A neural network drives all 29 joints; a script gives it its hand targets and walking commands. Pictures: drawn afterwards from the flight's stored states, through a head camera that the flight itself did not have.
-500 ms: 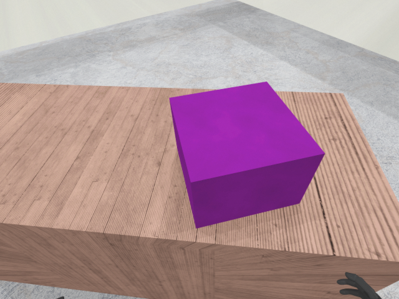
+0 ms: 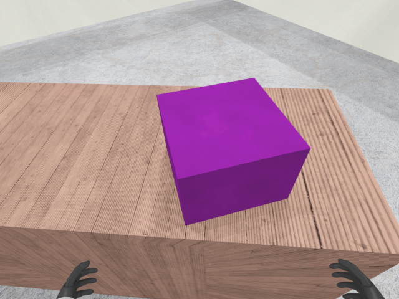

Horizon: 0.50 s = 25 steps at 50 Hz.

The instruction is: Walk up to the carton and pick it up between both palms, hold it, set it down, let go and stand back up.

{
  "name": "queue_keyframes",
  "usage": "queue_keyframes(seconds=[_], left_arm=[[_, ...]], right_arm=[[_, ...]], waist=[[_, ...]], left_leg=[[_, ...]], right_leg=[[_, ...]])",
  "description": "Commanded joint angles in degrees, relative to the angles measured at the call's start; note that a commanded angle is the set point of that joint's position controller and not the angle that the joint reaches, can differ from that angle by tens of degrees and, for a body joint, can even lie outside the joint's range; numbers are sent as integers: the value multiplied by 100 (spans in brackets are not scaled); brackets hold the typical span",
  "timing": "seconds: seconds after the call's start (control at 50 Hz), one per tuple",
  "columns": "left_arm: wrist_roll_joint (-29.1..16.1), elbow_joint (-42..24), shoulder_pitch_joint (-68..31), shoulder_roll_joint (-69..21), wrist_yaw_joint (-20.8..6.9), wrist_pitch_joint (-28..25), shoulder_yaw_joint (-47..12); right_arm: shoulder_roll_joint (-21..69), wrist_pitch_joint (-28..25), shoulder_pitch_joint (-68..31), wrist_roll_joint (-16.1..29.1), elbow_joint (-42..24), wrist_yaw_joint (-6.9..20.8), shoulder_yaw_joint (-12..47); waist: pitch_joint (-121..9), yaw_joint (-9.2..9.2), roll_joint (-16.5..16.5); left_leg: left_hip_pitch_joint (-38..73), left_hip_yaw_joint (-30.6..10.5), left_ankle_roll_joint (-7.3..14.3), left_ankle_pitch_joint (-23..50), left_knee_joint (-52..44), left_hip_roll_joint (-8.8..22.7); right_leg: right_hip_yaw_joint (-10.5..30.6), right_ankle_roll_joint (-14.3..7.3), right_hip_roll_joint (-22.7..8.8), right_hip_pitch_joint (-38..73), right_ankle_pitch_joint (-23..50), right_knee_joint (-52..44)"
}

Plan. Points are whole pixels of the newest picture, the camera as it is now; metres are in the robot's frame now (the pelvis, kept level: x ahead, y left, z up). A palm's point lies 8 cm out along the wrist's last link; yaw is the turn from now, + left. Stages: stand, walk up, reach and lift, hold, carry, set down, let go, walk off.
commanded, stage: reach and lift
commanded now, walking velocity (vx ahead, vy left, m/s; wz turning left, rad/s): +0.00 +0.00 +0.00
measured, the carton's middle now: (222, 146) +0.47 -0.04 +0.03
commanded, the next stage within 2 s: none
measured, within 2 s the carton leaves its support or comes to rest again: neither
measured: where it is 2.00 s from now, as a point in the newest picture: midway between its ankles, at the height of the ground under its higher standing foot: outside the picture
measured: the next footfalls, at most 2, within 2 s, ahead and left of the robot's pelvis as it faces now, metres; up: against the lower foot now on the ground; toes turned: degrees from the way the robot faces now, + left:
none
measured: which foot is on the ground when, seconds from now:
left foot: down 0.00-1.00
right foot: down 0.00-1.00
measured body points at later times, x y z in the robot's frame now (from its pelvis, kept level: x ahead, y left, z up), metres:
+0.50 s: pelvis +0.01 -0.01 +0.02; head -0.01 -0.01 +0.46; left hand +0.21 +0.25 -0.01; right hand +0.16 -0.31 -0.05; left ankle +0.03 +0.14 -0.73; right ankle +0.00 -0.12 -0.73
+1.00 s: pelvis +0.01 -0.01 +0.02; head +0.00 -0.01 +0.47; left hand +0.23 +0.19 +0.03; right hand +0.16 -0.31 -0.03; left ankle +0.03 +0.14 -0.73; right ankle +0.00 -0.12 -0.73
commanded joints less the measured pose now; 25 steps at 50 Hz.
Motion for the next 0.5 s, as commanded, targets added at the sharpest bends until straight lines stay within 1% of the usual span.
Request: queue_keyframes(seconds=[0.0,0.02,0.04,0.06,0.08,0.1,0.12,0.14,0.16,0.2,0.22,0.24,0.26,0.28,0.3,0.32,0.34,0.36,0.38,0.4,0.42,0.44,0.46,0.48], left_arm=[[213,-964,-555,1170,133,172,428],[200,-1021,-444,1142,129,159,455],[212,-1064,-443,1175,149,142,535],[205,-976,-427,1177,145,130,582],[206,-1040,-385,1128,135,85,585],[172,-1135,-388,1133,165,21,630],[133,-1266,-333,1026,178,-70,600],[86,-1258,-281,900,177,-133,587],[70,-1416,-268,894,199,-195,567],[13,-1561,-167,822,199,-341,622],[-88,-1575,-138,799,238,-409,586],[-101,-1548,-60,737,230,-465,584],[-141,-1558,32,678,233,-488,559],[-165,-1618,83,659,242,-544,565],[-105,-1658,109,609,253,-574,534],[-133,-1665,236,524,264,-617,482],[-101,-1684,288,455,285,-645,532],[-147,-1768,407,347,292,-657,421],[-145,-1854,371,320,315,-685,400],[-123,-1929,388,312,334,-720,352],[-147,-2076,437,186,369,-724,251],[-139,-2120,313,126,382,-750,223],[-104,-2181,339,49,416,-755,179],[-111,-2305,303,18,436,-744,119]], right_arm=[[-910,-230,-545,235,-186,119,-631],[-911,-219,-488,279,-350,125,-580],[-897,-246,-465,351,-580,148,-508],[-855,-215,-530,426,-657,156,-434],[-795,-218,-504,443,-812,149,-412],[-830,-230,-536,513,-985,169,-328],[-864,-221,-484,600,-1039,214,-309],[-898,-226,-464,675,-1217,238,-278],[-913,-257,-482,698,-1345,259,-300],[-953,-364,-318,717,-1587,244,-330],[-972,-380,-300,822,-1649,272,-295],[-963,-382,-229,871,-1700,284,-314],[-1028,-406,-153,929,-1694,298,-346],[-1041,-420,-163,966,-1799,318,-333],[-1064,-425,-106,1038,-1826,340,-296],[-1103,-444,-63,1104,-1838,369,-291],[-1100,-447,4,1147,-1844,394,-307],[-1168,-460,101,1242,-1880,424,-308],[-1192,-448,71,1243,-2046,453,-385],[-1232,-426,133,1302,-2005,496,-366],[-1291,-412,116,1371,-2033,550,-414],[-1359,-390,-19,1383,-2070,576,-443],[-1335,-346,19,1394,-2146,633,-470],[-1437,-297,-26,1409,-2233,657,-524]], waist=[[-770,70,-392],[-865,139,-447],[-944,150,-551],[-919,207,-578],[-860,244,-702],[-916,268,-676],[-927,225,-724],[-942,292,-693],[-1018,288,-661],[-1148,274,-878],[-1185,293,-872],[-1158,269,-952],[-1229,255,-890],[-1143,303,-863],[-1171,303,-822],[-1248,276,-772],[-1140,317,-781],[-1185,250,-743],[-1173,248,-804],[-1179,243,-683],[-1126,164,-610],[-1075,177,-574],[-981,154,-548],[-931,137,-543]], left_leg=[[294,735,11,762,-1052,76],[422,744,-2,955,-1055,45],[534,769,51,1138,-1034,-2],[495,739,103,1177,-1040,-30],[556,755,132,1231,-1103,-87],[575,818,131,1326,-1139,-105],[676,784,158,1425,-1237,-136],[686,795,180,1493,-1301,-144],[719,810,169,1582,-1302,-170],[769,840,183,1777,-1326,-234],[828,852,174,1810,-1361,-242],[914,832,193,1753,-1383,-226],[924,792,195,1822,-1381,-209],[1029,799,175,1890,-1406,-194],[1092,819,165,1936,-1422,-207],[1201,797,158,1989,-1434,-149],[1214,795,169,1930,-1454,-159],[1307,765,152,1926,-1494,-119],[1341,773,143,1907,-1477,-122],[1382,772,134,1861,-1506,-115],[1441,701,96,1825,-1532,-76],[1430,728,73,1656,-1545,-52],[1395,725,96,1474,-1586,-69],[1355,692,66,1281,-1653,-41]], right_leg=[[190,-146,503,455,625,-839],[231,-138,484,535,797,-956],[253,-86,469,524,1064,-989],[346,-46,425,621,1241,-1074],[329,25,437,586,1338,-1132],[396,36,413,652,1478,-1183],[393,76,419,729,1576,-1252],[447,78,422,841,1702,-1318],[460,93,436,870,1851,-1331],[458,149,444,989,2244,-1332],[459,154,456,897,2295,-1384],[431,157,464,830,2266,-1428],[398,117,457,904,2270,-1425],[395,112,483,819,2236,-1494],[413,89,504,824,2236,-1523],[394,58,524,765,2154,-1549],[377,34,540,720,2014,-1594],[338,-4,573,657,1827,-1658],[308,-2,596,540,1770,-1668],[326,-46,609,526,1583,-1730],[283,-88,614,387,1399,-1776],[293,-137,632,300,1134,-1833],[324,-143,621,256,1002,-1874],[268,-145,645,188,780,-1878]])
